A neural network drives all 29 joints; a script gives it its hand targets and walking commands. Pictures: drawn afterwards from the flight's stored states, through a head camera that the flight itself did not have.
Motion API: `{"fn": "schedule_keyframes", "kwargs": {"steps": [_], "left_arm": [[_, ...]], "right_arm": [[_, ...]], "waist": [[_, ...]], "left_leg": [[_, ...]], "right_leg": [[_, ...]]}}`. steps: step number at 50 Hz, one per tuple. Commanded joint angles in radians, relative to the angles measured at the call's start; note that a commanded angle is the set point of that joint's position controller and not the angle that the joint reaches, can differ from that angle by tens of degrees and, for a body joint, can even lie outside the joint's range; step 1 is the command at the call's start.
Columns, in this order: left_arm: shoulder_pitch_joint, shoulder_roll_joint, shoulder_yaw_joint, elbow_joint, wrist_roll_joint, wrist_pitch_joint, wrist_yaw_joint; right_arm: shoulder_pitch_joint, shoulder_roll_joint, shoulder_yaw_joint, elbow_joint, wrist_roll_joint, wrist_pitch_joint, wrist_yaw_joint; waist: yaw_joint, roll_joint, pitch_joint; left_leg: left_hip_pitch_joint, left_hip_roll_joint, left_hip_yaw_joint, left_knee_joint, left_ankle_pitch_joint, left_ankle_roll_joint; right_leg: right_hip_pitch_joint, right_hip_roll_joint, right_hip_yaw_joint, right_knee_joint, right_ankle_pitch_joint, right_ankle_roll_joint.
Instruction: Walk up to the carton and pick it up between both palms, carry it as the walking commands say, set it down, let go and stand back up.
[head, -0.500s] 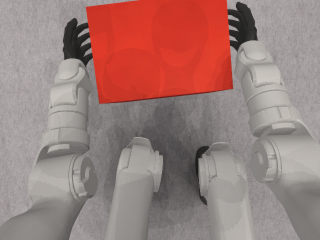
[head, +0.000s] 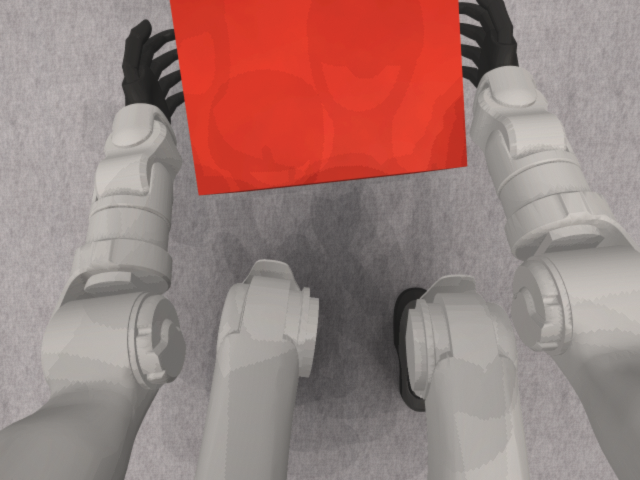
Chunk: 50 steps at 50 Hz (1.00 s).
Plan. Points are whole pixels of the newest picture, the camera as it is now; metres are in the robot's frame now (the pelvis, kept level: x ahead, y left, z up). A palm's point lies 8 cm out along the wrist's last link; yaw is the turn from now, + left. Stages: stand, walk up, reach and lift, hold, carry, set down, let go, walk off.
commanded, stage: set down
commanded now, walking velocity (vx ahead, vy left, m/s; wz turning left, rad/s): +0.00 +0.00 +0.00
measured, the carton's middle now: (322, 106) +0.51 +0.06 -0.24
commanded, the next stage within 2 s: none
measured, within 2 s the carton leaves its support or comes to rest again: rests again in 0.40 s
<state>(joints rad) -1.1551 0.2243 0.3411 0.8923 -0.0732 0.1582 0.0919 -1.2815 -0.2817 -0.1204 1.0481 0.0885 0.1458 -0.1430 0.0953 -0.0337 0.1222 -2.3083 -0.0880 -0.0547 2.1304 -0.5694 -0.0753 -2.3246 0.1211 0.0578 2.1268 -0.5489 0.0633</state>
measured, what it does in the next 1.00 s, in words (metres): stands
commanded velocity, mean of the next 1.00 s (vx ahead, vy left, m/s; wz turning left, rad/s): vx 0.00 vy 0.00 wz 0.00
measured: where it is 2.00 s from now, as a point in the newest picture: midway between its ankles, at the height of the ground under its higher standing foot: (343, 364)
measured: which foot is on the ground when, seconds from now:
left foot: down 0.00-1.00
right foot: down 0.00-1.00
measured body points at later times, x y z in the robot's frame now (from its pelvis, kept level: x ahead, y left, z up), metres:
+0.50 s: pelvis -0.01 +0.00 -0.01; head +0.34 +0.01 +0.27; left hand +0.48 +0.24 -0.18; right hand +0.54 -0.13 -0.18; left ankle +0.11 +0.13 -0.35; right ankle +0.11 -0.12 -0.35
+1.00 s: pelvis -0.01 +0.00 -0.01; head +0.34 +0.02 +0.27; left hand +0.48 +0.24 -0.18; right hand +0.54 -0.12 -0.19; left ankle +0.11 +0.13 -0.35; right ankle +0.11 -0.12 -0.35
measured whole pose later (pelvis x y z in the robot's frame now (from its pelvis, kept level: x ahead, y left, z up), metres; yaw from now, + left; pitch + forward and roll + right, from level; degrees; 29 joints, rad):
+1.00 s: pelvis -0.01 +0.00 -0.01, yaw +1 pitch +39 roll +1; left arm -1.25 0.27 0.31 1.04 -0.09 0.12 0.06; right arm -1.38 -0.32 -0.11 1.18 0.10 0.11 -0.10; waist 0.10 -0.03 0.23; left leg -2.31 -0.03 -0.02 2.17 -0.54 -0.04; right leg -2.32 0.08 0.04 2.18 -0.53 0.04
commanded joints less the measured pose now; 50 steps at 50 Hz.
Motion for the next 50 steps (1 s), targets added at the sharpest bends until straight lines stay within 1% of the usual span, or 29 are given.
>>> {"fn": "schedule_keyframes", "kwargs": {"steps": [1,15,26,35,50], "left_arm": [[-0.601,-0.775,-0.388,-0.14,-0.068,-0.018,-0.279],[-0.641,-0.746,-0.354,-0.095,-0.061,-0.029,-0.279],[-0.642,-0.728,-0.35,-0.076,-0.063,-0.045,-0.275],[-0.643,-0.715,-0.353,-0.049,-0.071,-0.055,-0.273],[-0.625,-0.688,-0.317,0.031,-0.052,-0.054,-0.276]], "right_arm": [[-0.556,0.869,0.278,-0.204,0.066,-0.047,0.236],[-0.61,0.824,0.261,-0.174,0.079,-0.062,0.243],[-0.603,0.811,0.264,-0.151,0.093,-0.075,0.249],[-0.571,0.788,0.24,-0.101,0.077,-0.079,0.254],[-0.55,0.746,0.201,-0.027,0.049,-0.073,0.27]], "waist": [[0.057,-0.056,-1.096],[0.057,-0.056,-1.01],[0.06,-0.056,-0.98],[0.045,-0.039,-0.928],[0.037,-0.051,-0.806]], "left_leg": [[0.5,-0.006,0.148,-0.165,0.398,0.029],[0.462,0.006,0.136,-0.154,0.346,0.041],[0.457,0.011,0.128,-0.135,0.364,0.045],[0.447,0.013,0.121,-0.131,0.349,0.045],[0.402,0.019,0.11,-0.135,0.269,0.058]], "right_leg": [[0.557,0.014,-0.124,-0.136,0.303,-0.056],[0.51,0.004,-0.116,-0.122,0.25,-0.067],[0.492,0.002,-0.106,-0.108,0.267,-0.07],[0.463,-0.003,-0.102,-0.101,0.254,-0.074],[0.418,-0.012,-0.094,-0.103,0.18,-0.076]]}}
